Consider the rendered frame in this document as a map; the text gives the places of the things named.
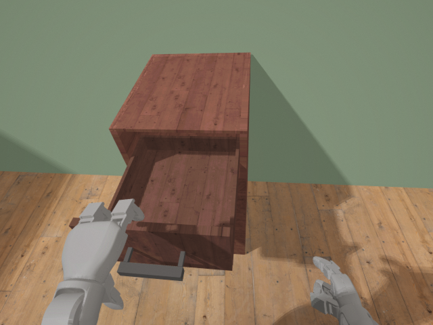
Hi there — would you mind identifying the drawer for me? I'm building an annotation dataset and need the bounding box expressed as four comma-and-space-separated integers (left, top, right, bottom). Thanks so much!
69, 135, 240, 271

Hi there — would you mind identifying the cabinet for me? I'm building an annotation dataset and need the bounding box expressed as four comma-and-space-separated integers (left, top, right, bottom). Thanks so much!
109, 52, 251, 255

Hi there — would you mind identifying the right robot forearm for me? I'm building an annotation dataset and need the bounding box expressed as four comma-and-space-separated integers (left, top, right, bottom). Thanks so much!
338, 304, 379, 325

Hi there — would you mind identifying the robot left hand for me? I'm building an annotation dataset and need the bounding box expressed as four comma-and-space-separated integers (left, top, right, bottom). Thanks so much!
62, 198, 145, 309

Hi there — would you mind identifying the handle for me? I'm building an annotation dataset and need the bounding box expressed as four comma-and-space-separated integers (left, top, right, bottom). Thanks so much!
117, 247, 186, 281

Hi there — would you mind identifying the left robot forearm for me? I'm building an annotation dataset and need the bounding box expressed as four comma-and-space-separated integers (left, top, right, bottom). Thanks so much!
41, 278, 106, 325

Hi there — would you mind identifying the robot right hand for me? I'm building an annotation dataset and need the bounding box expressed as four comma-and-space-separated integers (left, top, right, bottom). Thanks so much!
310, 256, 362, 319

